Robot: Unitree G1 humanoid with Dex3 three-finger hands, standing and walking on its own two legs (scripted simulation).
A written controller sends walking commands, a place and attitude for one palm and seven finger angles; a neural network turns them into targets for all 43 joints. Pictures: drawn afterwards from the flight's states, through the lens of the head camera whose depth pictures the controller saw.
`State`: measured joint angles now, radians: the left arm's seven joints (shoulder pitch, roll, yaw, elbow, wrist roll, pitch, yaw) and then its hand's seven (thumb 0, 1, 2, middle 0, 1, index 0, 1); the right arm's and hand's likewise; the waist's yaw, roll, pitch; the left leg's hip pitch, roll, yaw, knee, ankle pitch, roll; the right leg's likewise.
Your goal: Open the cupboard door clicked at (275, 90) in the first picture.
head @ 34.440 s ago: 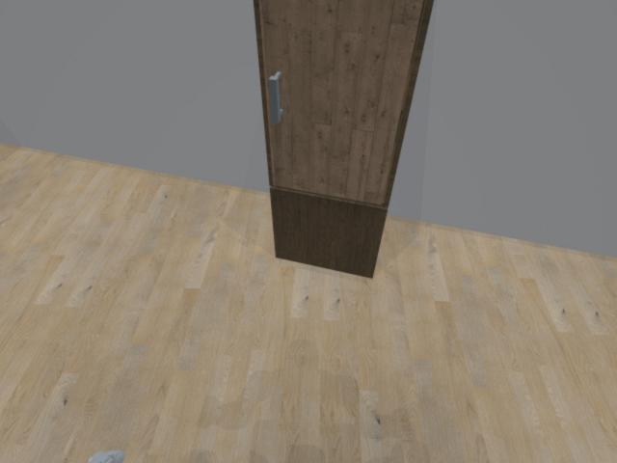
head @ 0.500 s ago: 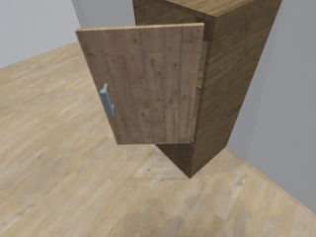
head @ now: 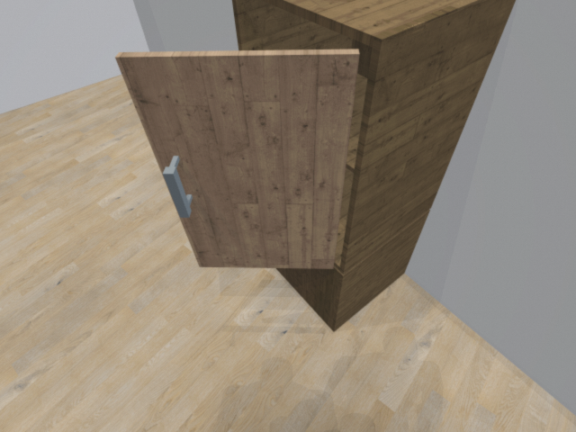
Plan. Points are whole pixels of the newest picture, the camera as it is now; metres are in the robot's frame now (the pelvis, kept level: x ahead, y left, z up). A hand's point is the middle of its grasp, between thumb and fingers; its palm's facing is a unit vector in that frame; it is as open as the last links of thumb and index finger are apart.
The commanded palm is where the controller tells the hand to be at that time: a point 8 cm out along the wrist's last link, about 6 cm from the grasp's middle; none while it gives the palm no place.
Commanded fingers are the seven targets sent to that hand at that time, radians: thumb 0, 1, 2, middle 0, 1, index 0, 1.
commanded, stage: raise the hand with hooked fingers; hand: left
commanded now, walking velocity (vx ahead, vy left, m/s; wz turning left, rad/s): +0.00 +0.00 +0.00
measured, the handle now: (180, 187) +0.56 +0.25 -0.01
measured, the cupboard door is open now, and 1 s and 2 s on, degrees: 50 50 50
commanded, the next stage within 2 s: none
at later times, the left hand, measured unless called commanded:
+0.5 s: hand (149, 429) +0.15 +0.21 -0.08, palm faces +0.12 -0.99 +0.00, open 9.1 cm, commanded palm +0.14 +0.27 -0.05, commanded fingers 0.00 0.29 0.64 -0.24 -0.69 -0.24 -0.69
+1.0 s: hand (102, 375) +0.20 +0.28 -0.03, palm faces +0.08 -0.99 -0.10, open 12.1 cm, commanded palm +0.18 +0.33 -0.03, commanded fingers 0.00 -0.29 0.39 -0.28 -1.07 -0.28 -1.07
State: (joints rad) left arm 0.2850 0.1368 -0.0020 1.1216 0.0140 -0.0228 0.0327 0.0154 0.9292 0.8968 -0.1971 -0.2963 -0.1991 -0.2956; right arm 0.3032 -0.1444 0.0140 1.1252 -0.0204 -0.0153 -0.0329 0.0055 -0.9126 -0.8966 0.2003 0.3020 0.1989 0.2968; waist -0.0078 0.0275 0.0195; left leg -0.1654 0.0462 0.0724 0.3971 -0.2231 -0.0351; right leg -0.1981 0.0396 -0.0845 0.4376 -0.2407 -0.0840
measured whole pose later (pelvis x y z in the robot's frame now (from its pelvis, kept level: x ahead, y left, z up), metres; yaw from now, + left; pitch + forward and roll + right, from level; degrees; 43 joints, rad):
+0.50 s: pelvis -0.02 +0.02 -0.08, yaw -1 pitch +13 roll +0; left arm 0.51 0.14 0.16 0.16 -0.24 -0.55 -0.27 0.02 0.51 0.73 -0.23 -0.55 -0.23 -0.54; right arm 0.09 -0.27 -0.08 0.50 0.00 -0.23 -0.03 0.01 -0.91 -0.90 0.20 0.30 0.20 0.30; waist 0.04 -0.05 -0.13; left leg -0.80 -0.01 -0.05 1.11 -0.53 -0.03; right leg -0.83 0.01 -0.08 1.11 -0.51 -0.07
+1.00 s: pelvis -0.04 +0.07 -0.08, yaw -1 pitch +14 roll -3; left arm 0.36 0.26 0.23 -0.01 -0.25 -0.42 -0.18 0.01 -0.07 0.48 -0.26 -0.92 -0.27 -0.92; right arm 0.28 -0.26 0.01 0.57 0.01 -0.20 -0.06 0.02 -0.90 -0.90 0.21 0.30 0.20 0.30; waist -0.01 0.02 -0.13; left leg -0.86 -0.03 -0.03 1.14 -0.51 0.04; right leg -0.85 -0.01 -0.07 1.06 -0.45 0.00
